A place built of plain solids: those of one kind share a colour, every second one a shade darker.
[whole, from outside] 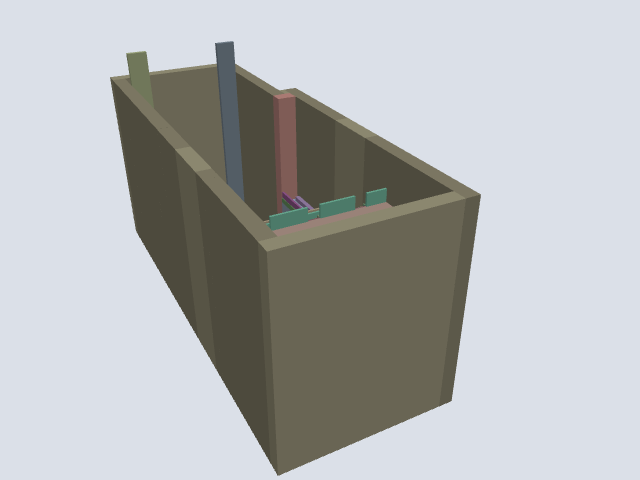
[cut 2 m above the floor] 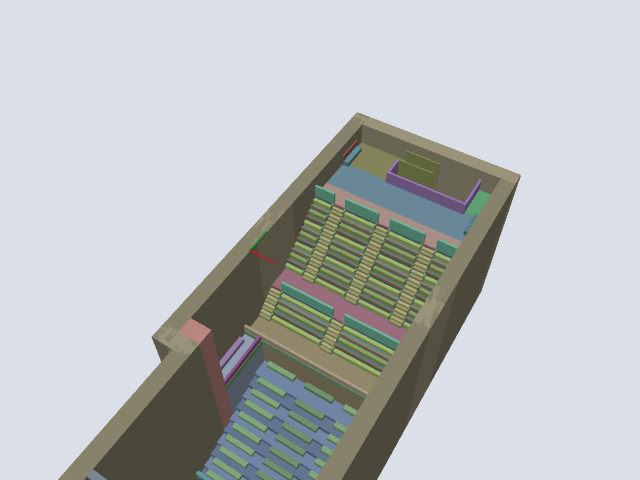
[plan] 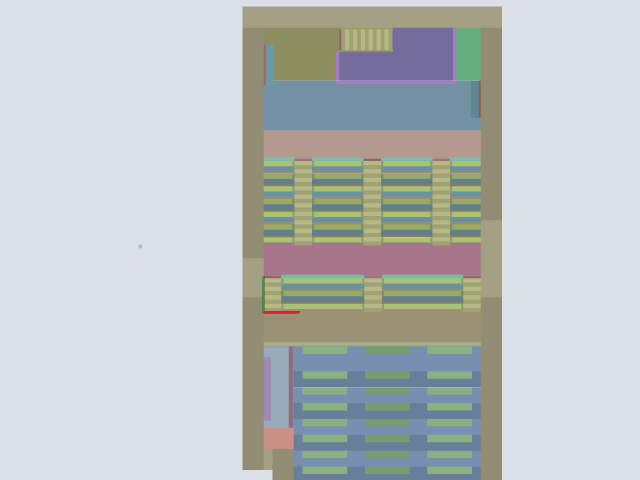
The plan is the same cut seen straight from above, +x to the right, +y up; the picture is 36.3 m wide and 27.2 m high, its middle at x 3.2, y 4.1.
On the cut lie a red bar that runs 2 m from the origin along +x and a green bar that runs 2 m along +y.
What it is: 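An old music hall's upper gallery; 10 rows of benches on tiers raked at 41 degrees, three risers of 210 mm to a row 0.72 m deep, in two banks with a cross gangway 1.65 m clear between them, a leaning rail along its front edge; 6 stepped aisles, 1.00 m broad, run down between the bench ends or along a side wall, the upper bank's to the cross gangway, the lower bank's to the front gangway, 1.65 m clear before the parapet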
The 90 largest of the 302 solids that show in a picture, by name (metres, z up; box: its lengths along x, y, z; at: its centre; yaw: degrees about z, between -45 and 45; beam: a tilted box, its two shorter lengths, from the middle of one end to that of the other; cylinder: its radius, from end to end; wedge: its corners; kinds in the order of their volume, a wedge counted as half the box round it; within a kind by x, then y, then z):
{
 "wall_plaster_1": {"box": [1.2, 12.19, 17.61], "at": [-0.59, -2.84, -4.81]},
 "wall_plaster_2": {"box": [1.2, 4.61, 17.61], "at": [-0.59, 3.16, -4.81]},
 "wall_plaster_3": {"box": [1.2, 3.12, 17.61], "at": [-0.59, 4.62, -4.81]},
 "wall_plaster_4": {"box": [1.2, 3.12, 17.61], "at": [-0.59, 5.34, -4.81]},
 "wall_plaster_5": {"box": [1.2, 3.12, 17.61], "at": [-0.59, 6.06, -4.81]},
 "wall_plaster_6": {"box": [1.2, 3.12, 17.61], "at": [-0.59, 6.78, -4.81]},
 "wall_plaster_7": {"box": [1.2, 3.12, 17.61], "at": [-0.59, 7.5, -4.81]},
 "wall_plaster_8": {"box": [1.2, 3.12, 17.61], "at": [-0.59, 8.22, -4.81]},
 "wall_plaster_9": {"box": [1.2, 9.95, 17.61], "at": [-0.59, 12.36, -4.81]},
 "wall_plaster_10": {"box": [2.9, 1.2, 17.61], "at": [0.26, -8.34, -4.81]},
 "wall_plaster_11": {"box": [1.2, 5.3, 17.61], "at": [1.11, -18.39, -4.81]},
 "wall_plaster_12": {"box": [1.2, 7.9, 17.61], "at": [1.11, -14.19, -4.81]},
 "wall_plaster_13": {"box": [1.2, 3.3, 17.61], "at": [1.11, -10.99, -4.81]},
 "wall_plaster_14": {"box": [1.2, 3.3, 17.61], "at": [1.11, -10.09, -4.81]},
 "wall_plaster_15": {"box": [1.2, 3.3, 17.61], "at": [1.11, -9.19, -4.81]},
 "wall_plaster_16": {"box": [1.2, 1.3, 17.61], "at": [1.11, -8.39, -4.81]},
 "wall_plaster_17": {"box": [1.2, 3.3, 17.61], "at": [1.11, -8.29, -4.81]},
 "wall_plaster_18": {"box": [6.68, 1.2, 17.61], "at": [2.15, 16.73, -4.81]},
 "wall_plaster_19": {"box": [13.0, 1.2, 17.61], "at": [7.01, -20.44, -4.81]},
 "wall_plaster_20": {"box": [8.85, 1.2, 17.61], "at": [7.51, 16.73, -4.81]},
 "wall_plaster_21": {"box": [3.98, 1.2, 17.61], "at": [11.52, 16.73, -4.81]},
 "wall_plaster_22": {"box": [1.2, 5.3, 17.61], "at": [12.91, -18.39, -4.81]},
 "wall_plaster_23": {"box": [1.2, 7.9, 17.61], "at": [12.91, -14.19, -4.81]},
 "wall_plaster_24": {"box": [1.2, 3.3, 17.61], "at": [12.91, -10.99, -4.81]},
 "wall_plaster_25": {"box": [1.2, 3.3, 17.61], "at": [12.91, -10.09, -4.81]},
 "wall_plaster_26": {"box": [1.2, 3.3, 17.61], "at": [12.91, -9.19, -4.81]},
 "wall_plaster_27": {"box": [1.2, 3.3, 17.61], "at": [12.91, -8.29, -4.81]},
 "wall_plaster_28": {"box": [1.2, 3.3, 17.61], "at": [12.91, -7.39, -4.81]},
 "wall_plaster_29": {"box": [1.2, 3.3, 17.61], "at": [12.91, -6.49, -4.81]},
 "wall_plaster_30": {"box": [1.2, 3.3, 17.61], "at": [12.91, -5.59, -4.81]},
 "wall_plaster_31": {"box": [1.2, 3.3, 17.61], "at": [12.91, -4.69, -4.81]},
 "wall_plaster_32": {"box": [1.2, 3.3, 17.61], "at": [12.91, -3.79, -4.81]},
 "wall_plaster_33": {"box": [1.2, 3.8, 17.61], "at": [12.91, -2.64, -4.81]},
 "wall_plaster_34": {"box": [1.2, 6.39, 17.61], "at": [12.91, 0.06, -4.81]},
 "wall_plaster_35": {"box": [1.2, 4.61, 17.61], "at": [12.91, 3.16, -4.81]},
 "wall_plaster_36": {"box": [1.2, 3.12, 17.61], "at": [12.91, 4.62, -4.81]},
 "wall_plaster_37": {"box": [1.2, 3.12, 17.61], "at": [12.91, 5.34, -4.81]},
 "wall_plaster_38": {"box": [1.2, 3.12, 17.61], "at": [12.91, 6.06, -4.81]},
 "wall_plaster_39": {"box": [1.2, 3.12, 17.61], "at": [12.91, 6.78, -4.81]},
 "wall_plaster_40": {"box": [1.2, 3.12, 17.61], "at": [12.91, 7.5, -4.81]},
 "wall_plaster_41": {"box": [1.2, 3.12, 17.61], "at": [12.91, 8.22, -4.81]},
 "wall_plaster_42": {"box": [1.2, 9.95, 17.61], "at": [12.91, 12.36, -4.81]},
 "floor_floorboards_1": {"box": [1.74, 0.72, 9.83], "at": [0.88, 4.62, -8.7]},
 "floor_floorboards_2": {"box": [1.74, 0.72, 10.46], "at": [0.88, 5.34, -8.39]},
 "floor_floorboards_3": {"box": [1.74, 0.72, 11.09], "at": [0.88, 6.06, -8.07]},
 "floor_floorboards_4": {"box": [1.74, 0.72, 11.72], "at": [0.88, 6.78, -7.75]},
 "floor_floorboards_5": {"box": [1.74, 0.72, 12.35], "at": [0.88, 7.5, -7.44]},
 "floor_floorboards_6": {"box": [1.74, 0.72, 12.98], "at": [0.88, 8.22, -7.12]},
 "floor_floorboards_7": {"box": [4.7, 0.72, 7.93], "at": [3.36, 0.85, -9.65]},
 "floor_floorboards_8": {"box": [4.7, 0.72, 8.56], "at": [3.36, 1.57, -9.33]},
 "floor_floorboards_9": {"box": [2.91, 0.72, 9.83], "at": [4.21, 4.62, -8.7]},
 "floor_floorboards_10": {"box": [2.91, 0.72, 10.46], "at": [4.21, 5.34, -8.39]},
 "floor_floorboards_11": {"box": [2.91, 0.72, 11.09], "at": [4.21, 6.06, -8.07]},
 "floor_floorboards_12": {"box": [2.91, 0.72, 11.72], "at": [4.21, 6.78, -7.75]},
 "floor_floorboards_13": {"box": [2.91, 0.72, 12.35], "at": [4.21, 7.5, -7.44]},
 "floor_floorboards_14": {"box": [2.91, 0.72, 12.98], "at": [4.21, 8.22, -7.12]},
 "floor_floorboards_15": {"box": [2.91, 0.72, 9.83], "at": [8.12, 4.62, -8.7]},
 "floor_floorboards_16": {"box": [2.91, 0.72, 10.46], "at": [8.12, 5.34, -8.39]},
 "floor_floorboards_17": {"box": [2.91, 0.72, 11.09], "at": [8.12, 6.06, -8.07]},
 "floor_floorboards_18": {"box": [2.91, 0.72, 11.72], "at": [8.12, 6.78, -7.75]},
 "floor_floorboards_19": {"box": [2.91, 0.72, 12.35], "at": [8.12, 7.5, -7.44]},
 "floor_floorboards_20": {"box": [2.91, 0.72, 12.98], "at": [8.12, 8.22, -7.12]},
 "floor_floorboards_21": {"box": [4.6, 0.72, 7.93], "at": [9.01, 0.85, -9.65]},
 "floor_floorboards_22": {"box": [4.6, 0.72, 8.56], "at": [9.01, 1.57, -9.33]},
 "floor_floorboards_23": {"box": [1.74, 0.72, 9.83], "at": [11.44, 4.62, -8.7]},
 "floor_floorboards_24": {"box": [1.74, 0.72, 10.46], "at": [11.44, 5.34, -8.39]},
 "floor_floorboards_25": {"box": [1.74, 0.72, 11.09], "at": [11.44, 6.06, -8.07]},
 "floor_floorboards_26": {"box": [1.74, 0.72, 11.72], "at": [11.44, 6.78, -7.75]},
 "floor_floorboards_27": {"box": [1.74, 0.72, 12.35], "at": [11.44, 7.5, -7.44]},
 "floor_floorboards_28": {"box": [1.74, 0.72, 12.98], "at": [11.44, 8.22, -7.12]},
 "floor_bay0a_lino_1": {"box": [12.3, 2.8, 13.62], "at": [6.16, 11.73, -6.81]},
 "floor_circ_carpet_1": {"box": [10.6, 0.9, 1.34], "at": [7.01, -10.09, -12.95]},
 "floor_circ_carpet_2": {"box": [10.6, 0.9, 1.76], "at": [7.01, -9.19, -12.73]},
 "floor_circ_carpet_3": {"box": [10.6, 0.9, 2.18], "at": [7.01, -8.29, -12.53]},
 "floor_circ_carpet_4": {"box": [10.6, 0.9, 2.6], "at": [7.01, -7.39, -12.31]},
 "floor_circ_carpet_5": {"box": [10.6, 0.9, 3.02], "at": [7.01, -6.49, -12.11]},
 "floor_circ_carpet_6": {"box": [10.6, 0.9, 3.44], "at": [7.01, -5.59, -11.89]},
 "floor_circ_carpet_7": {"box": [10.6, 0.9, 3.86], "at": [7.01, -4.69, -11.69]},
 "floor_circ_carpet_8": {"box": [10.6, 0.9, 4.28], "at": [7.01, -3.79, -11.47]},
 "floor_circ_carpet_9": {"box": [10.6, 1.4, 4.7], "at": [7.01, -2.64, -11.27]},
 "floor_rear_lino_1": {"box": [12.3, 1.63, 13.62], "at": [6.16, 9.52, -6.81]},
 "floor_mid0a_lino_1": {"box": [12.3, 2.21, 9.19], "at": [6.16, 3.16, -9.02]},
 "floor_hall0a_lino_1": {"box": [12.3, 2.43, 7.3], "at": [6.16, -0.72, -9.96]},
 "floor_lob_concrete_1": {"box": [6.45, 3.0, 10.69], "at": [7.51, 14.63, -8.27]},
 "floor_bay1a_lino_1": {"box": [4.28, 3.0, 13.62], "at": [2.15, 14.63, -6.81]},
 "floor_slipw_lino_1": {"box": [1.7, 5.8, 7.3], "at": [0.86, -4.84, -9.96]},
 "floor_bay1b_lino_1": {"box": [1.57, 3.0, 13.62], "at": [11.52, 14.63, -6.81]},
 "wall_slipendw_plaster_1": {"box": [1.7, 1.2, 17.61], "at": [0.86, -7.14, -4.81]},
 "wall_prose_plaster_1": {"box": [1.8, 0.45, 20.61], "at": [11.41, -17.16, -3.31]},
 "wall_prosw_plaster_1": {"box": [1.8, 0.45, 20.61], "at": [2.61, -17.16, -3.31]}
}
